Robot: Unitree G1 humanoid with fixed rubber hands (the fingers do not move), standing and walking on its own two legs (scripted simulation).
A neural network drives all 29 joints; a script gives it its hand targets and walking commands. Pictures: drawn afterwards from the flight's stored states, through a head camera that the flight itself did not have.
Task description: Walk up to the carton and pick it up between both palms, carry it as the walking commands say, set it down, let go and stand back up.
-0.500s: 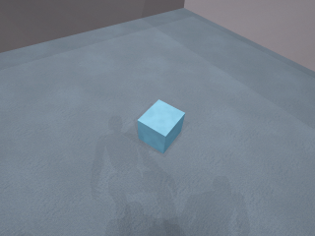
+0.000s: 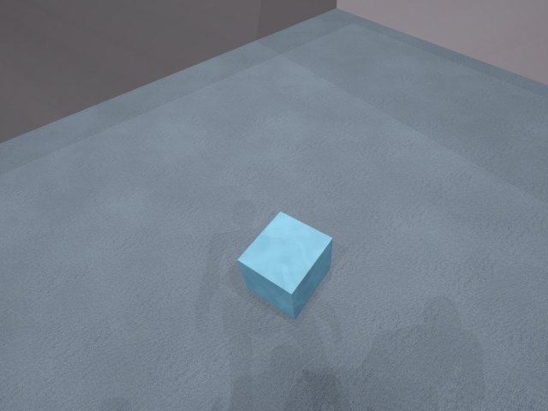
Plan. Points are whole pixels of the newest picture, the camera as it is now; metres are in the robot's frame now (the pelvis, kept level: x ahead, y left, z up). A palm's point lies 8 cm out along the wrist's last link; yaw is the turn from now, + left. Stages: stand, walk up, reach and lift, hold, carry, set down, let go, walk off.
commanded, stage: walk up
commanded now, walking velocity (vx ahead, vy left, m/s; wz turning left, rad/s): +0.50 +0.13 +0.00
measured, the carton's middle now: (287, 264) +0.74 +0.04 -0.66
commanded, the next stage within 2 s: none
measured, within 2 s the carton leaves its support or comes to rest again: neither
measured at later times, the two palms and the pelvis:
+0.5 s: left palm (128, 395) +0.20 +0.31 -0.15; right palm (416, 342) +0.26 -0.19 -0.11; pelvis +0.21 +0.06 +0.00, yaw -1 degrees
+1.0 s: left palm (189, 298) +0.36 +0.21 -0.12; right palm (438, 336) +0.28 -0.25 -0.15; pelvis +0.29 -0.01 +0.01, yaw -1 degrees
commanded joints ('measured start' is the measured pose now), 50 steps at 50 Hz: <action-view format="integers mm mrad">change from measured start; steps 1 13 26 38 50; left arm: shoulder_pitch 105 273 218 1 -59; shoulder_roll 98 114 17 35 77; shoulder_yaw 12 6 22 -7 -4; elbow -8 70 42 -19 21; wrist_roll -6 -10 1 -18 -21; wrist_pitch -21 12 114 91 72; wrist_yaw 7 25 3 -9 54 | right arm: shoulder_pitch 93 -260 10 83 107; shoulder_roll -6 1 -74 -108 8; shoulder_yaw -5 24 0 -17 31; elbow -22 -123 5 34 74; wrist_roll -5 7 10 -5 19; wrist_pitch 36 25 -16 0 82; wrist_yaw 21 39 -30 -19 -49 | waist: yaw -5 46 19 -15 -21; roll -224 -271 132 175 -223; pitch -48 56 -92 -14 -79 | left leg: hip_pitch -124 85 228 153 158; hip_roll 43 -28 223 174 -37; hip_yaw -33 113 -71 -24 -17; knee -32 -544 -886 -948 -463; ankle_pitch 111 203 494 -36 -59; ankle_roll -1 -21 109 105 -17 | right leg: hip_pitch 156 141 -145 68 173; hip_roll -247 -176 -25 13 -199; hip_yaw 249 50 145 45 194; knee -251 -292 611 15 -197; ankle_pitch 313 249 -78 10 573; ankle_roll -56 -69 62 57 -118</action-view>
